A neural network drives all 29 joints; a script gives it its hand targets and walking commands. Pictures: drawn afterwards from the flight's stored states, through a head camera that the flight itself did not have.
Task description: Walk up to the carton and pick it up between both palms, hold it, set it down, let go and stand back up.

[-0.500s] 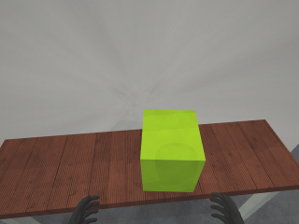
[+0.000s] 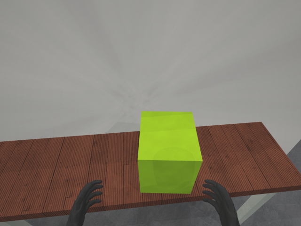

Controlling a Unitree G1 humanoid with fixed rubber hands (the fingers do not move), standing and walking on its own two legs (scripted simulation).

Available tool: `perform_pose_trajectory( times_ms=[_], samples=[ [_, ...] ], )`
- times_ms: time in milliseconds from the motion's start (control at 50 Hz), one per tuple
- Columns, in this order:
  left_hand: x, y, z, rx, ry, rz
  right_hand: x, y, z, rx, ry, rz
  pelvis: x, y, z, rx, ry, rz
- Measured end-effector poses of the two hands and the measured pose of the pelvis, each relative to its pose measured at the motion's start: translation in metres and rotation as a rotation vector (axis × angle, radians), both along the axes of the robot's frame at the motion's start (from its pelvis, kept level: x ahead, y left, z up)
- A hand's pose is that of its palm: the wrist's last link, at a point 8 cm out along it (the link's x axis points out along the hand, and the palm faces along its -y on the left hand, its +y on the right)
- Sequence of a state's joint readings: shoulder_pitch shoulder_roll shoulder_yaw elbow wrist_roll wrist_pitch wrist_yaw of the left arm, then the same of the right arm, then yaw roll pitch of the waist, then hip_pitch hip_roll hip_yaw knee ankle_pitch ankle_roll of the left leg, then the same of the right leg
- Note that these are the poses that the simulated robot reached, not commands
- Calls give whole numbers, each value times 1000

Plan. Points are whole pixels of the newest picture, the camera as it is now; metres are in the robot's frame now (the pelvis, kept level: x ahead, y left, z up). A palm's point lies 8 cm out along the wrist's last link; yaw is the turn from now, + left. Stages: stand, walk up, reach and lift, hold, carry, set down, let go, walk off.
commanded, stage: reach and lift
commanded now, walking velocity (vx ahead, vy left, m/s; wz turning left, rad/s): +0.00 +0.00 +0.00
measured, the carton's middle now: (166, 152) +0.38 +0.00 -0.03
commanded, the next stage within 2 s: none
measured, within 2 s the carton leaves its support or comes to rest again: neither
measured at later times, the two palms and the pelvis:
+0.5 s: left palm (89, 182) +0.24 +0.20 +0.02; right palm (227, 185) +0.26 -0.15 +0.02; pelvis -0.01 +0.00 +0.00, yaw +0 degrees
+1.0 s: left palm (89, 146) +0.30 +0.21 +0.08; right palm (220, 149) +0.33 -0.13 +0.08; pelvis -0.01 +0.00 +0.00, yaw -1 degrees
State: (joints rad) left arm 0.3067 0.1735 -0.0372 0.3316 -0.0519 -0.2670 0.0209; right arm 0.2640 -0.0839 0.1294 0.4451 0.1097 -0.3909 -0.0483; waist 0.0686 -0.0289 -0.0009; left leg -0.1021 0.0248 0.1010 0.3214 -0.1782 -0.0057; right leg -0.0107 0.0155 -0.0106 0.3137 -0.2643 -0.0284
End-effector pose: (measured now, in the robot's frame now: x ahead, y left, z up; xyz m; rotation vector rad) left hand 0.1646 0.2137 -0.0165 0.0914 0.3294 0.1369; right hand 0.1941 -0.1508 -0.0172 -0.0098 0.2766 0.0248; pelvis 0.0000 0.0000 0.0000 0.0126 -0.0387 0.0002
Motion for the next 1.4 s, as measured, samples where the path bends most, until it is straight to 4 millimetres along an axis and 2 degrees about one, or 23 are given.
perform_pose_trajectory(
  times_ms=[80,200,380,560,660,720,840,980,1180,1300,1400],
  samples=[
    [6,1,3,8,-35,0,3,2,0,-5,-18,6,-1,1,0,-1,-20,4],
    [15,3,5,0,-65,15,8,-8,1,-17,-23,-24,-5,0,-1,0,-24,6],
    [43,-6,12,-26,-92,12,37,-11,20,-11,-66,-21,-7,-3,-1,0,-5,7],
    [86,-12,46,-34,-120,3,79,0,44,14,-64,-20,-9,-5,1,-3,-1,-1],
    [107,-11,72,-40,-125,16,97,0,63,16,-85,-34,-8,-4,2,-4,-9,-7],
    [114,-14,73,-55,-87,12,106,1,72,19,-95,-48,-8,-3,3,-4,-15,-13],
    [120,-16,71,-65,-50,25,114,6,74,36,-74,-77,-6,-4,3,-5,-12,-27],
    [137,-6,96,-24,-122,51,132,18,91,52,-124,-62,-6,-4,2,-8,6,-24],
    [162,-3,104,-41,-76,55,168,10,110,28,-110,-85,-6,-1,1,-9,21,-22],
    [178,6,109,-48,-81,74,181,10,111,13,-65,-83,-8,-2,1,-12,36,-26],
    [187,9,129,-43,-121,87,191,15,129,36,-94,-63,-8,-2,1,-17,60,-27]
  ],
)
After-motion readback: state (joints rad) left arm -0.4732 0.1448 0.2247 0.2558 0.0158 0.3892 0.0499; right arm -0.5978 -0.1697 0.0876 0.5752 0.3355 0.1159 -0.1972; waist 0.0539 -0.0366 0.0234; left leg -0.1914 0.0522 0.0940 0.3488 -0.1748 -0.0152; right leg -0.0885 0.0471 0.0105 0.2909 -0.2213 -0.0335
